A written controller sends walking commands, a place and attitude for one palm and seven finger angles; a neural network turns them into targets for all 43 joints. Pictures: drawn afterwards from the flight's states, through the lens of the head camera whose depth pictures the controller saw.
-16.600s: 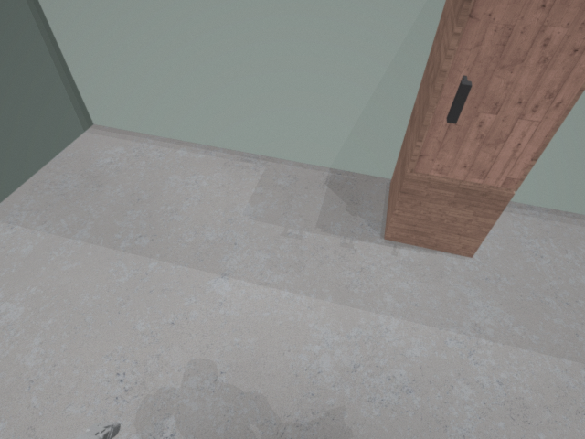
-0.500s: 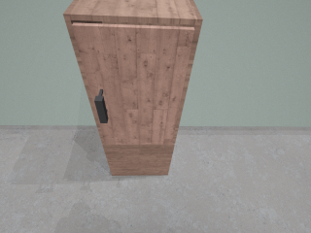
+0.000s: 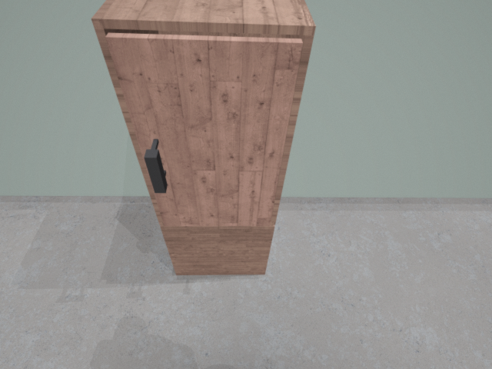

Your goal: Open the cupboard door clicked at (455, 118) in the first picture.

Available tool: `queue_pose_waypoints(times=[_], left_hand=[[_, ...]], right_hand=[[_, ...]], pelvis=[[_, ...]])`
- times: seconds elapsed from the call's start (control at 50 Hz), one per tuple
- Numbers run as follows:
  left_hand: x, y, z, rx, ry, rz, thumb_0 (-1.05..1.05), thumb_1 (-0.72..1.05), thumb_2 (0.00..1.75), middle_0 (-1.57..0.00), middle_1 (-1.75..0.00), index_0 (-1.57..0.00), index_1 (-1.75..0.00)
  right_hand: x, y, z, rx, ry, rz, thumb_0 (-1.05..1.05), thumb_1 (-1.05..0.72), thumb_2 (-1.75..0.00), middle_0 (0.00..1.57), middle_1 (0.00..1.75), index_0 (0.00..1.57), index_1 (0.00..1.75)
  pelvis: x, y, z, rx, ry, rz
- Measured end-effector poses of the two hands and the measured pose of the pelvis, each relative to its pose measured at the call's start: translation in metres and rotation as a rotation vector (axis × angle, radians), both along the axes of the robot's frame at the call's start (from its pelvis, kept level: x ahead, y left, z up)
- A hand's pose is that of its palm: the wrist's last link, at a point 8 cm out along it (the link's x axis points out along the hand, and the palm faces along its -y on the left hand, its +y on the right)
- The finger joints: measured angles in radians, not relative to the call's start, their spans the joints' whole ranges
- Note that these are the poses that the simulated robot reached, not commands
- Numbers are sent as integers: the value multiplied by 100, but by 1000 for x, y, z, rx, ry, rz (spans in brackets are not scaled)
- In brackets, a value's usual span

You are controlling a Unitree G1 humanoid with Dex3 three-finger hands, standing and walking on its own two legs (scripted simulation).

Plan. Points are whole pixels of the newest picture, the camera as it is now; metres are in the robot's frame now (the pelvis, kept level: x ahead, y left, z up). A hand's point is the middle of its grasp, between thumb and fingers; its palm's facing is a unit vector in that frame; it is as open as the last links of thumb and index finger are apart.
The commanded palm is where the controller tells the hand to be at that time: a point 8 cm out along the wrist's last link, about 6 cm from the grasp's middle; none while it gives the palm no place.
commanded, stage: raise the hand with hooked fingers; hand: left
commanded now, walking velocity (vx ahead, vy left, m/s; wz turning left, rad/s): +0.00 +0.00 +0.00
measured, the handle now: (158, 165) +0.55 +0.24 -0.04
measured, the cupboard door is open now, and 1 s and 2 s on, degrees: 0 0 0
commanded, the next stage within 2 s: none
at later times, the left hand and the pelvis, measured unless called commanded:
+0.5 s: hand out of the picture +0.13 +0.19 -0.07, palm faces +0.28 -0.96 -0.08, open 9.4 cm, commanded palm +0.14 +0.24 -0.05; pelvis -0.03 -0.06 -0.10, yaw +4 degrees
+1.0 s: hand (114, 324) +0.20 +0.23 -0.06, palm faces +0.08 -1.00 -0.05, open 12.4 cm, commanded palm +0.17 +0.28 -0.04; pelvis -0.04 -0.02 -0.09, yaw +2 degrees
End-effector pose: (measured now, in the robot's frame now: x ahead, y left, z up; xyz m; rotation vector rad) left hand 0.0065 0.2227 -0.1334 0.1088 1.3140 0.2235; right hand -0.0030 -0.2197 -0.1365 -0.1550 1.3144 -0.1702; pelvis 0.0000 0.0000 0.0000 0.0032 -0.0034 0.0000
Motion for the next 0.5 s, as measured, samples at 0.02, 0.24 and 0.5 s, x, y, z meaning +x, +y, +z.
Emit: queue_pose_waypoints(times=[0.02,0.24,0.5], left_hand=[[19,9,15,46,-132,13,5,96,90,-21,-30,-20,-30],[185,-18,132,-16,-1275,-107,2,78,83,-21,-40,-20,-40],[87,15,72,134,-1236,-26,2,45,71,-24,-59,-23,-59]], right_hand=[[7,-5,3,-14,-71,5,2,-92,-89,21,30,21,30],[135,-61,29,-94,-652,150,2,-91,-89,20,30,20,30],[213,-65,2,-93,-768,312,1,-90,-90,20,29,20,30]], pelvis=[[0,-2,-1,10,5,2],[-23,-30,-39,13,159,36],[-32,-65,-97,-32,261,74]])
